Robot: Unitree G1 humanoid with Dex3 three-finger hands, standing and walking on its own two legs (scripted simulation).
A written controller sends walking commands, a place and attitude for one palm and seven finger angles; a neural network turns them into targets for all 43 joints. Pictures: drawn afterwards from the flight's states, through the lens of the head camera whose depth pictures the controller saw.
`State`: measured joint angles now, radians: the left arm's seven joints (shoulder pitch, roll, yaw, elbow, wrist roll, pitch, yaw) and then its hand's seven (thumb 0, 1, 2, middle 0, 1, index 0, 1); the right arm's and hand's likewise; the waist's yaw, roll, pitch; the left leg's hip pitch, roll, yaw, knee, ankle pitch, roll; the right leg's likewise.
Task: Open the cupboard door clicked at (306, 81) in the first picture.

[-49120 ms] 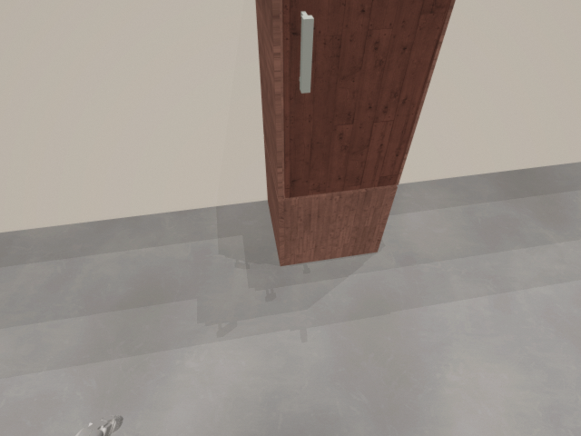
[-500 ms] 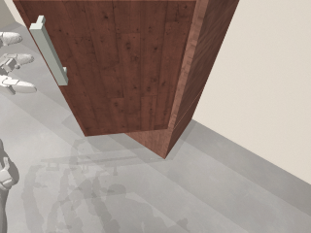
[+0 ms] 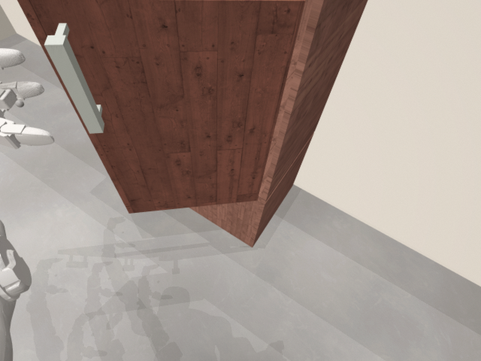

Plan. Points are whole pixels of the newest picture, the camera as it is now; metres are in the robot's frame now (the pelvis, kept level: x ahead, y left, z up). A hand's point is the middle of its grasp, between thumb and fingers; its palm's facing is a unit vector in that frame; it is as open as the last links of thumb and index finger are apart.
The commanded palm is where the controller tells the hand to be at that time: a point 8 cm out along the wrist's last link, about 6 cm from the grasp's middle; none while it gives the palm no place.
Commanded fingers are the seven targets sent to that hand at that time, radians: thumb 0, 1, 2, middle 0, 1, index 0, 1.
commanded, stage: move the hooked fingers beside the handle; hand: left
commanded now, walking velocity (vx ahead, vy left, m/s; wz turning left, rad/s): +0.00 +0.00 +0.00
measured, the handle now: (81, 82) +0.52 +0.24 +0.15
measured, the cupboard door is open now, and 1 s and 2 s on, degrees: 42 42 40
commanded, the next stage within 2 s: slide the fingers in behind the handle in 0.62 s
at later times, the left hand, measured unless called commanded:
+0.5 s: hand (33, 99) +0.48 +0.29 +0.16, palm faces +0.10 -1.00 -0.01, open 14.0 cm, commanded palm +0.45 +0.34 +0.15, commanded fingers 0.00 -0.50 0.30 -0.30 -1.20 -0.30 -1.20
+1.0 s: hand (42, 104) +0.47 +0.28 +0.15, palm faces +0.05 -1.00 +0.00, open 14.0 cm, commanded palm +0.45 +0.32 +0.15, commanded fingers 0.00 -0.50 0.30 -0.30 -1.20 -0.30 -1.20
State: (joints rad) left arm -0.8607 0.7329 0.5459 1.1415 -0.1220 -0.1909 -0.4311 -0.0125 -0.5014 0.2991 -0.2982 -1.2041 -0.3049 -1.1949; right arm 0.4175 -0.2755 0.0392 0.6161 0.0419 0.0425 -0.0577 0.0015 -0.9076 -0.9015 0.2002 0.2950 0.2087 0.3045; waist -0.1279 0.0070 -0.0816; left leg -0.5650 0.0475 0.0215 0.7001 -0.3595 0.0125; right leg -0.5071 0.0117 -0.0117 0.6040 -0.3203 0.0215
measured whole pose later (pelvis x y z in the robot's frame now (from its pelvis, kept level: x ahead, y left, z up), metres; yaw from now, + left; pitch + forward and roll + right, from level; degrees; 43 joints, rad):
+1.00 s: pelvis +0.00 +0.00 +0.00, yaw +1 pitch +14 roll -3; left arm -0.91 0.69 0.45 1.13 -0.14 -0.17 -0.44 -0.01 -0.50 0.30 -0.30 -1.20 -0.30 -1.20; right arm 0.40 -0.29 0.03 0.62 0.04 0.04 -0.07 0.00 -0.91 -0.90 0.20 0.29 0.21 0.30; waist -0.12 0.01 -0.08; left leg -0.60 0.05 0.00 0.73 -0.37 0.01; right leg -0.53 0.01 -0.03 0.62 -0.33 0.02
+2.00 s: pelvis -0.01 -0.01 +0.00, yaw +1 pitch +12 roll -2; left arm -0.91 0.54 0.40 1.10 -0.11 -0.18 -0.24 -0.01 -0.50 0.30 -0.30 -1.20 -0.30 -1.20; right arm 0.40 -0.27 0.03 0.64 0.03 0.01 -0.05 0.00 -0.91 -0.90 0.20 0.29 0.21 0.30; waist -0.13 0.03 -0.07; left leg -0.56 0.05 0.00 0.71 -0.35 -0.01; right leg -0.51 0.02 -0.03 0.64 -0.33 0.00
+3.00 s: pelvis -0.01 -0.01 +0.00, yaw +1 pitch +11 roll -2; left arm -0.94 0.53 0.37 1.12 -0.12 -0.17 -0.23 0.00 0.63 0.78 -0.37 -1.32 -0.38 -1.31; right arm 0.38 -0.27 0.03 0.64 0.03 0.00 -0.05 0.00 -0.91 -0.90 0.20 0.29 0.21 0.30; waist -0.12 0.03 -0.07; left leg -0.57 0.04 0.00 0.72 -0.35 0.00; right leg -0.51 0.01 -0.03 0.64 -0.33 0.01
